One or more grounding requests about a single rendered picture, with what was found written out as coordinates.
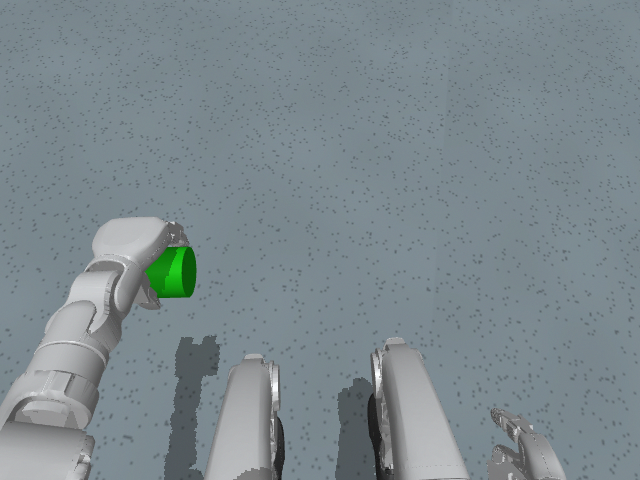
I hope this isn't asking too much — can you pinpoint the left robot arm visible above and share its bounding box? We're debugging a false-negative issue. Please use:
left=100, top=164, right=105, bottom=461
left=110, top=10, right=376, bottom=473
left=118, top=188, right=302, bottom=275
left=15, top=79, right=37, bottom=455
left=0, top=255, right=143, bottom=480

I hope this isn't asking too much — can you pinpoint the right robot hand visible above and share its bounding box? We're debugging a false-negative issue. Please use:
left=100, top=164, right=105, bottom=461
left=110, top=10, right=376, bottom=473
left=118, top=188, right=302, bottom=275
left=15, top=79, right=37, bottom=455
left=487, top=408, right=567, bottom=480

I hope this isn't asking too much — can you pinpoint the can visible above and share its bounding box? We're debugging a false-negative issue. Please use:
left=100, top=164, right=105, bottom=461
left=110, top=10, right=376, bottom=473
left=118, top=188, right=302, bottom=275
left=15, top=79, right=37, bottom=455
left=145, top=247, right=196, bottom=298

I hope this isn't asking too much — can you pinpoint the left robot hand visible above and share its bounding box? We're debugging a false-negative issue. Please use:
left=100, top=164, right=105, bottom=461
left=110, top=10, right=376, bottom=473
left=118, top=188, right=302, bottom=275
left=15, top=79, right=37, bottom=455
left=92, top=217, right=189, bottom=310

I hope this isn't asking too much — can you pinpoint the right robot foot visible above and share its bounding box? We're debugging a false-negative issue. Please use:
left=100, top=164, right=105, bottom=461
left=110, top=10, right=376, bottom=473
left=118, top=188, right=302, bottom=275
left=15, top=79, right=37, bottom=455
left=367, top=393, right=394, bottom=480

